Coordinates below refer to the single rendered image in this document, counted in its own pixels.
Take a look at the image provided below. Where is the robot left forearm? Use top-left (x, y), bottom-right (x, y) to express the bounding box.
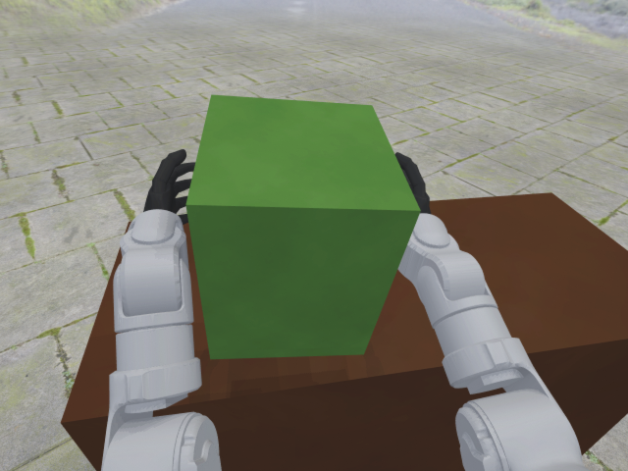
top-left (101, 209), bottom-right (202, 471)

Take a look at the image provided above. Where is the robot right hand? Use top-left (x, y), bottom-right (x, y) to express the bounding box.
top-left (395, 152), bottom-right (431, 214)

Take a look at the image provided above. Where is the robot right upper arm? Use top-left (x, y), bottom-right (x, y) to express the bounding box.
top-left (455, 388), bottom-right (591, 471)

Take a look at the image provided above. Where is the robot left upper arm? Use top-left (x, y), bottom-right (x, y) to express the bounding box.
top-left (103, 412), bottom-right (222, 471)

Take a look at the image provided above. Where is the robot right forearm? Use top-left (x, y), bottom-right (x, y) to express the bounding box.
top-left (398, 213), bottom-right (583, 463)

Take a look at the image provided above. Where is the carton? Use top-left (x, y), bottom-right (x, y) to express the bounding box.
top-left (185, 95), bottom-right (421, 359)

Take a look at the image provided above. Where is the robot left hand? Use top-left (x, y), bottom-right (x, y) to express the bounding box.
top-left (143, 149), bottom-right (195, 225)

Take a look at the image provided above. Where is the pedestal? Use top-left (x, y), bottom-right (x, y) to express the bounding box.
top-left (61, 192), bottom-right (628, 471)

